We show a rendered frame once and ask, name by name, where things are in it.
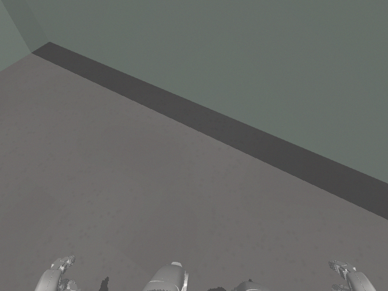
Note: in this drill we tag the left robot hand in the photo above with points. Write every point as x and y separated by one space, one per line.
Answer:
51 278

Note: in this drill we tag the right robot hand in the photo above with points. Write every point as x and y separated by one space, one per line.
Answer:
357 281

